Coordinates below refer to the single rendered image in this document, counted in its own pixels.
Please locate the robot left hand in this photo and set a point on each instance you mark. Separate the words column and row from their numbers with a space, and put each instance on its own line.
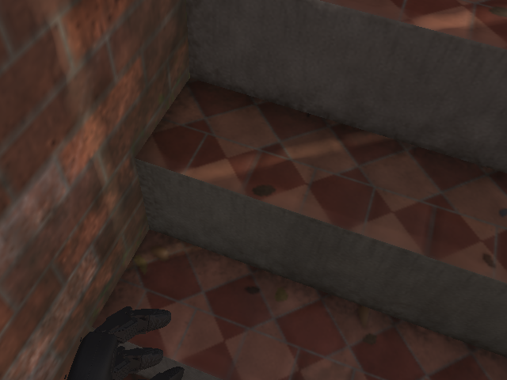
column 99, row 358

